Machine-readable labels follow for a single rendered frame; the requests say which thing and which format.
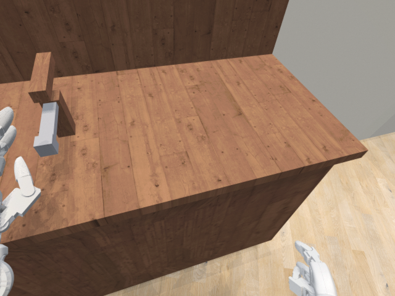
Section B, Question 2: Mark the right robot hand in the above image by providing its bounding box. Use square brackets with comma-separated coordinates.
[289, 240, 338, 296]

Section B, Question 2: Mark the left robot hand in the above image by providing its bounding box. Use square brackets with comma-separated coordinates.
[0, 107, 41, 242]

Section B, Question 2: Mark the left robot forearm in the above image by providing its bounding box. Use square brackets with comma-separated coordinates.
[0, 244, 14, 296]

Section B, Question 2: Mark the tap lever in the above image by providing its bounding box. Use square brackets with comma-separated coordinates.
[33, 102, 59, 157]

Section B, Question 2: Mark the counter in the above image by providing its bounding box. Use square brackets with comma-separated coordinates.
[0, 0, 368, 296]

